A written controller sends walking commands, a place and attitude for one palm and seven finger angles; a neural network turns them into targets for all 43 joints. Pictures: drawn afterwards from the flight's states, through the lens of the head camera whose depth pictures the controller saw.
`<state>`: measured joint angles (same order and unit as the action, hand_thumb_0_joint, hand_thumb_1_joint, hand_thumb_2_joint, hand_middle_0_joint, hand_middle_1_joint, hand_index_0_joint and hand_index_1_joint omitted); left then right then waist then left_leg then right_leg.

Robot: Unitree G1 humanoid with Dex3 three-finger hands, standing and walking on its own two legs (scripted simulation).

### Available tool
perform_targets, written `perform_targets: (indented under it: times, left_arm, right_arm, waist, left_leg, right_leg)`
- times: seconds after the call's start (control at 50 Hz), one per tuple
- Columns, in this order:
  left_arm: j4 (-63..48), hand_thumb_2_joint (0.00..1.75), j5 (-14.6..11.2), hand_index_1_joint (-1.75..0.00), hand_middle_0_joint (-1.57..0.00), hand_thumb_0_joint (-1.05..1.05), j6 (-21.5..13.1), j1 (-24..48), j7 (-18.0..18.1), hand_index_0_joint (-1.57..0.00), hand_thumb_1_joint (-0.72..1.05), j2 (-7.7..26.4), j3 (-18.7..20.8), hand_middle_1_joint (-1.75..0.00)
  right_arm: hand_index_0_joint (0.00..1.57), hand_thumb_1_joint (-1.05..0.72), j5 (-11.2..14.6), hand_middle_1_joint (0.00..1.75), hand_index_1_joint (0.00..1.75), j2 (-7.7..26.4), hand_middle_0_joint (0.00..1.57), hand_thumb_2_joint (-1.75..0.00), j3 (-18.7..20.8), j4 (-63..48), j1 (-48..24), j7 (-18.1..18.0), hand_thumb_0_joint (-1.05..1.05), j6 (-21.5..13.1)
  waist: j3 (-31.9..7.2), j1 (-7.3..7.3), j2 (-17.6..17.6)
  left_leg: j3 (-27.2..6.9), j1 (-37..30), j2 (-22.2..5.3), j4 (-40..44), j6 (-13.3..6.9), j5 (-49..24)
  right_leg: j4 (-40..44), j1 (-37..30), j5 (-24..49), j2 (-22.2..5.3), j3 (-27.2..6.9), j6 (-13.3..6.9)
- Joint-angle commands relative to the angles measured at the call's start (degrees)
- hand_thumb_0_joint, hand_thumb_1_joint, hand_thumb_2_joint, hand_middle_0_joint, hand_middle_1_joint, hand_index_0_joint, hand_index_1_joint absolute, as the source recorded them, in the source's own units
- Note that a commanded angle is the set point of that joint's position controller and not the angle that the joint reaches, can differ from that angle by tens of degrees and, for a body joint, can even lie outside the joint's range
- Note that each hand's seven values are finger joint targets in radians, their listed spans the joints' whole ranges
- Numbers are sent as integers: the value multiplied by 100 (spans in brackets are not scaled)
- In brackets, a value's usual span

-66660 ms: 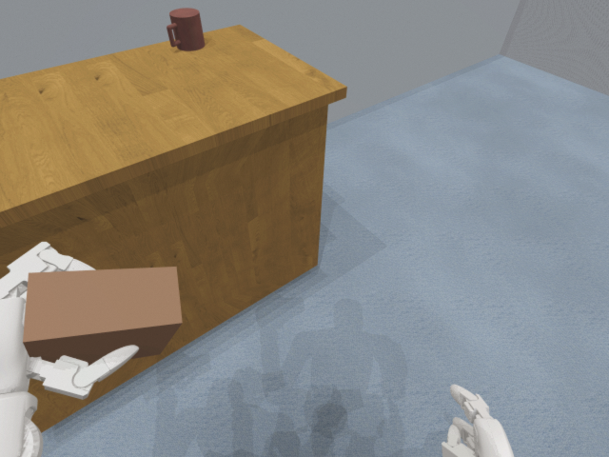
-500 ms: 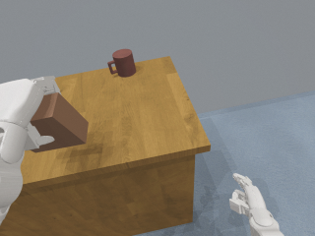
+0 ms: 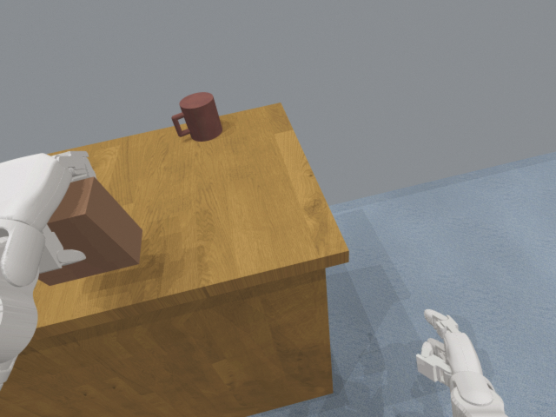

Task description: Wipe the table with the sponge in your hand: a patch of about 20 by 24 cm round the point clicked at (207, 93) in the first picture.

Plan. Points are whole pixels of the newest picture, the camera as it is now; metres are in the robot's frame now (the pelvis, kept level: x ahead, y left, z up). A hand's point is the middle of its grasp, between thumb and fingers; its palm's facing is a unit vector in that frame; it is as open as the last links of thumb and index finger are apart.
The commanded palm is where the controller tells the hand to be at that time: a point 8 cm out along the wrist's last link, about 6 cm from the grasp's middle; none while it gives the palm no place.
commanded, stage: move the sponge above the wiping area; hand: left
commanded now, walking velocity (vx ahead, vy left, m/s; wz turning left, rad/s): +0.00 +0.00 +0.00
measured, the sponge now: (79, 242) +0.25 +0.31 +0.17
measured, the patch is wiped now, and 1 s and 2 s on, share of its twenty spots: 0.00 0.00 0.00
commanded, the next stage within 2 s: none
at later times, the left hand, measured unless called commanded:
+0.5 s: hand (70, 221) +0.26 +0.31 +0.20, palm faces +0.11 -0.01 -0.99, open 9.9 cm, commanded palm +0.22 +0.31 +0.29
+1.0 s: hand (87, 212) +0.29 +0.31 +0.19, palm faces +0.11 -0.02 -0.99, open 9.9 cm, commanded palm +0.25 +0.31 +0.27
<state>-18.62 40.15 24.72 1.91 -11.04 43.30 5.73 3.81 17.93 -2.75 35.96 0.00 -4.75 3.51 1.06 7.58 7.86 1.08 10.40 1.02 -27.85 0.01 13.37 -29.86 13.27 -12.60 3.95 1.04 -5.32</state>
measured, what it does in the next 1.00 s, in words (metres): stands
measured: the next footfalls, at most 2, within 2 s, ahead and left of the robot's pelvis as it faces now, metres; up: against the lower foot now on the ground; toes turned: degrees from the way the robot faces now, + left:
none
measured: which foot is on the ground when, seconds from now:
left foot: down 0.00-1.00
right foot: down 0.00-1.00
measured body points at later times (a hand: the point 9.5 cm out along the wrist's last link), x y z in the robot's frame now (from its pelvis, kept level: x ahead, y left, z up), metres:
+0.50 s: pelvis +0.00 +0.01 +0.00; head -0.01 -0.05 +0.45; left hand +0.25 +0.31 +0.26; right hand +0.26 -0.18 -0.08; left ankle +0.02 +0.12 -0.73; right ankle +0.04 -0.05 -0.73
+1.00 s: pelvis +0.01 +0.03 +0.01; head +0.01 -0.02 +0.45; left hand +0.28 +0.30 +0.25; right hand +0.27 -0.16 -0.08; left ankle +0.02 +0.12 -0.73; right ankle +0.04 -0.05 -0.73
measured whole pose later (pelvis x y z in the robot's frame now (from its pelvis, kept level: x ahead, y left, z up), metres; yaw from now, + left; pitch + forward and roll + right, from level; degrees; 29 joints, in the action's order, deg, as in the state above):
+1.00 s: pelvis +0.01 +0.03 +0.01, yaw +1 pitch -3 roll +1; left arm -13.5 45.7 20.8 6.9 -10.7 37.5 -1.4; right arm 3.2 16.5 -3.0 36.9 0.9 -3.8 3.3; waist 1.3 7.6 7.0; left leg 1.1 8.1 3.3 -23.1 -2.4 11.9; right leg -26.0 11.1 -11.8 1.8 0.5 -3.0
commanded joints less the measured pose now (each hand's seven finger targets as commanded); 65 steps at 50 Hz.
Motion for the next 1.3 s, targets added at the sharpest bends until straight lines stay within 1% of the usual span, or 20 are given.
perform_targets:
  times: [0.0, 0.02, 0.1, 0.12, 0.16, 0.22, 0.26, 0.32, 0.38, 0.42, 0.46, 0.52, 0.56, 0.62, 0.74, 0.78, 0.92, 1.14, 1.22, 1.28]
  left_arm:
    - [-849, 130, 296, -160, -120, 0, -204, 1834, 179, -120, 10, 1607, 890, -160]
    - [-835, 130, 353, -160, -120, 0, -192, 1826, 196, -120, 10, 1741, 1044, -160]
    - [-859, 130, 399, -160, -120, 0, -298, 1927, 235, -120, 10, 1743, 1056, -160]
    - [-753, 130, 396, -160, -120, 0, -255, 1854, 277, -120, 10, 1878, 1282, -160]
    - [-540, 130, 334, -160, -120, 0, -254, 1717, 297, -120, 10, 1812, 1282, -160]
    - [-553, 130, 301, -160, -120, 0, -194, 1607, 294, -120, 10, 1758, 1302, -160]
    - [-458, 130, 245, -160, -120, 0, -206, 1581, 232, -120, 10, 1428, 979, -160]
    - [-354, 130, 338, -160, -120, 0, -152, 1599, 160, -120, 10, 1410, 918, -160]
    - [-473, 130, 433, -160, -120, 0, -245, 1964, 88, -120, 10, 1257, 567, -160]
    - [-444, 130, 557, -160, -120, 0, -250, 2307, 97, -120, 10, 1405, 629, -160]
    - [-224, 130, 644, -160, -120, 0, -376, 2500, 151, -120, 10, 1525, 683, -160]
    - [-336, 130, 644, -160, -120, 0, -519, 2717, 256, -120, 10, 1721, 931, -160]
    - [-55, 130, 605, -160, -120, 0, -576, 2590, 329, -120, 10, 1602, 890, -160]
    - [47, 130, 574, -160, -120, 0, -420, 2603, 328, -120, 10, 1339, 741, -160]
    - [-202, 130, 631, -160, -120, 0, -159, 2211, 129, -120, 10, 907, 321, -160]
    - [-186, 130, 715, -160, -120, 0, -147, 2121, 80, -120, 10, 1148, 463, -160]
    - [-650, 130, 737, -160, -120, 0, -381, 2346, 306, -120, 10, 1118, 596, -160]
    - [-94, 130, 861, -160, -120, 0, -32, 2525, 242, -120, 10, 648, 1, -160]
    - [-119, 130, 940, -160, -120, 0, -110, 2588, 142, -120, 10, 1032, 313, -160]
    - [107, 130, 955, -160, -120, 0, -310, 2609, 175, -120, 10, 1130, 356, -160]
  right_arm:
    - [20, -90, -38, 30, 30, 367, 20, -90, 175, -1071, -1325, -86, 0, -394]
    - [20, -90, 2, 30, 30, 344, 20, -90, 140, -1091, -1566, -78, 0, -471]
    - [20, -90, -74, 30, 30, 337, 20, -90, 179, -1025, -1332, -56, 0, -426]
    - [20, -90, -33, 30, 30, 335, 20, -90, 163, -1020, -1512, -43, 0, -481]
    - [20, -90, -68, 30, 30, 364, 20, -90, 199, -948, -1227, -23, 0, -419]
    - [20, -90, -10, 30, 30, 352, 20, -90, 161, -1007, -1511, 22, 0, -421]
    - [20, -90, -26, 30, 30, 372, 20, -90, 184, -974, -1220, 13, 0, -386]
    - [20, -90, 11, 30, 30, 351, 20, -90, 140, -1036, -1467, -12, 0, -428]
    - [20, -90, -29, 30, 30, 375, 20, -90, 160, -1008, -1259, -43, 0, -391]
    - [20, -90, 9, 30, 30, 329, 20, -90, 100, -1020, -1511, -57, 0, -455]
    - [20, -90, -47, 30, 30, 369, 20, -90, 147, -887, -1186, -83, 0, -431]
    - [20, -90, -26, 30, 30, 294, 20, -90, 91, -939, -1465, -83, 0, -487]
    - [20, -90, -82, 30, 30, 334, 20, -90, 143, -823, -1143, -65, 0, -455]
    - [20, -90, -19, 30, 30, 287, 20, -90, 94, -893, -1452, -6, 0, -451]
    - [20, -90, -64, 30, 30, 364, 20, -90, 140, -954, -1205, 81, 0, -318]
    - [20, -90, -61, 30, 30, 401, 20, -90, 170, -959, -1147, 72, 0, -269]
    - [20, -90, -38, 30, 30, 241, 20, -90, 91, -1057, -1419, 83, 0, -376]
    - [20, -90, -54, 30, 30, 359, 20, -90, 142, -889, -1150, 137, 0, -216]
    - [20, -90, -11, 30, 30, 323, 20, -90, 91, -987, -1340, 120, 0, -221]
    - [20, -90, -77, 30, 30, 374, 20, -90, 138, -911, -1005, 95, 0, -179]
  waist:
    - [-1176, -16, -546]
    - [-1180, 47, -303]
    - [-1310, 72, -422]
    - [-1264, 124, -338]
    - [-1253, 91, -672]
    - [-1161, 130, -288]
    - [-1072, 14, -605]
    - [-1030, 40, -501]
    - [-1136, -55, -535]
    - [-1094, -38, -247]
    - [-1216, -89, -539]
    - [-1321, 26, -265]
    - [-1359, -8, -421]
    - [-1200, 51, -81]
    - [-1360, -35, -476]
    - [-1392, -26, -538]
    - [-1482, 83, -220]
    - [-1395, -85, -438]
    - [-1455, -40, -430]
    - [-1450, -72, -549]
  left_leg:
    - [-381, 121, 75, 277, -212, -600]
    - [-427, 94, 95, 245, -203, -595]
    - [-417, 83, 73, 337, -201, -792]
    - [-470, 96, 81, 319, -190, -782]
    - [-411, 181, 31, 342, -174, -796]
    - [-442, 167, 58, 363, -159, -760]
    - [-379, 177, 10, 427, -177, -669]
    - [-410, 175, 35, 429, -183, -550]
    - [-427, 72, 40, 554, -214, -482]
    - [-474, 36, 64, 567, -206, -418]
    - [-460, -26, 58, 599, -210, -481]
    - [-526, -98, 87, 618, -203, -536]
    - [-479, -95, 47, 654, -183, -718]
    - [-506, -34, 55, 699, -147, -717]
    - [-425, -92, 8, 696, -184, -1123]
    - [-449, -106, 38, 717, -198, -1089]
    - [-595, -336, 50, 784, -186, -1289]
    - [-452, -313, 50, 832, -179, -1378]
    - [-520, -323, 84, 813, -213, -1373]
    - [-460, -303, 98, 837, -228, -1368]
  right_leg:
    - [810, -708, -258, -704, -1292, 261]
    - [848, -638, -391, -632, -1502, 163]
    - [681, -869, 134, -680, -1243, 193]
    - [725, -810, 39, -603, -1423, 110]
    - [688, -922, 195, -667, -1245, 194]
    - [716, -762, 114, -585, -1342, 112]
    - [729, -728, 139, -635, -1045, 234]
    - [780, -588, -118, -578, -1182, 168]
    - [748, -647, -51, -594, -905, 232]
    - [804, -547, -260, -530, -1098, 132]
    - [806, -680, -176, -551, -934, 178]
    - [844, -741, -225, -499, -1145, 60]
    - [784, -888, 130, -547, -918, 113]
    - [817, -781, 96, -505, -1033, 25]
    - [668, -944, 746, -526, -678, 113]
    - [683, -943, 728, -495, -707, 137]
    - [716, -929, 677, -382, -821, 15]
    - [782, -949, 854, -420, -564, 77]
    - [797, -956, 852, -345, -796, 17]
    - [830, -1029, 869, -405, -571, 103]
